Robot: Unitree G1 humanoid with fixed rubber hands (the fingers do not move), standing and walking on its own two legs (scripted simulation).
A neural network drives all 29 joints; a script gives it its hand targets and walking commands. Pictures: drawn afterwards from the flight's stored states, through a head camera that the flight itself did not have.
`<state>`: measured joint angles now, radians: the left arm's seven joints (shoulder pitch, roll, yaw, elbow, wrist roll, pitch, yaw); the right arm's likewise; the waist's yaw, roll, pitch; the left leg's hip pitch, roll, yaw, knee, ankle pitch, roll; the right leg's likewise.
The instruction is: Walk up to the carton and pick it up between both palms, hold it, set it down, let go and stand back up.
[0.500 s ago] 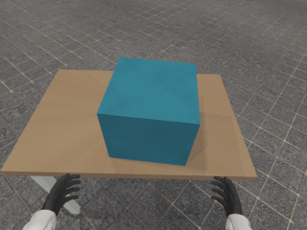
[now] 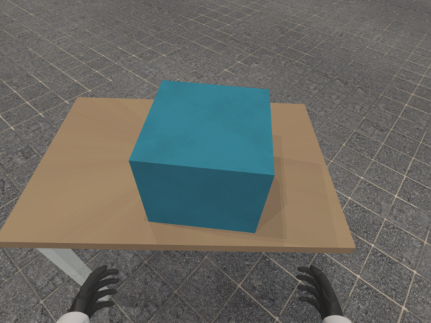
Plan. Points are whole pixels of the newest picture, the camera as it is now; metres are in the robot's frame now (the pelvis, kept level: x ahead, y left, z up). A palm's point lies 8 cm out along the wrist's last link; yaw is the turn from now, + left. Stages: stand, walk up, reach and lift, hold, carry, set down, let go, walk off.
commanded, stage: set down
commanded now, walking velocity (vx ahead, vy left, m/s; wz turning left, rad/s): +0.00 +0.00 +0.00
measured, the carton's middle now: (208, 156) +0.48 +0.02 +0.00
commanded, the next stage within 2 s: let go in 0.12 s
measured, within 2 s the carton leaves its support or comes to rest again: neither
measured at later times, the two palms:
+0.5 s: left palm (97, 310) +0.16 +0.22 -0.08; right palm (341, 321) +0.15 -0.23 -0.08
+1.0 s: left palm out of the picture +0.07 +0.28 -0.09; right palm out of the picture +0.08 -0.24 -0.11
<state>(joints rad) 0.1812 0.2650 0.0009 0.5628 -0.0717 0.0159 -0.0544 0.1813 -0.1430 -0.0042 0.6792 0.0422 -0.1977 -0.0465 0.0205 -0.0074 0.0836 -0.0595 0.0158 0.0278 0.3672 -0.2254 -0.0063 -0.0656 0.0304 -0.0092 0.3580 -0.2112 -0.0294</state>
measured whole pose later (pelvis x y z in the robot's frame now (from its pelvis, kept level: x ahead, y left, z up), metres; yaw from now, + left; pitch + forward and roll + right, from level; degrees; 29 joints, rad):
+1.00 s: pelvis -0.01 +0.01 +0.00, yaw +1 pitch -2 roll +0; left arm 0.32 0.26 0.02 0.69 0.01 -0.03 0.00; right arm 0.27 -0.27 -0.02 0.79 -0.01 -0.03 0.01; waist 0.01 0.02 0.01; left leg -0.16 0.00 0.02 0.43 -0.23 0.01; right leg -0.16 0.00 -0.03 0.43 -0.23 -0.01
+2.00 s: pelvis -0.03 +0.00 -0.01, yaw +2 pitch -2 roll +0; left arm 0.38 0.24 -0.02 0.81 0.00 -0.02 0.02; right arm 0.35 -0.26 0.02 0.87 -0.01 -0.01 -0.01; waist 0.00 0.01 0.00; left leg -0.21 0.00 -0.02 0.46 -0.21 -0.01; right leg -0.22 0.01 -0.04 0.47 -0.22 -0.02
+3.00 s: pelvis -0.02 +0.00 +0.00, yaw +3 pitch -1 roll +0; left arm 0.35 0.21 -0.01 0.95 0.00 -0.01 0.03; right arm 0.34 -0.23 0.01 0.98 0.00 -0.01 -0.03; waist 0.00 0.02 0.03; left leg -0.20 0.00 -0.03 0.43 -0.21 -0.01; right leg -0.19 0.01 -0.04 0.43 -0.21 -0.02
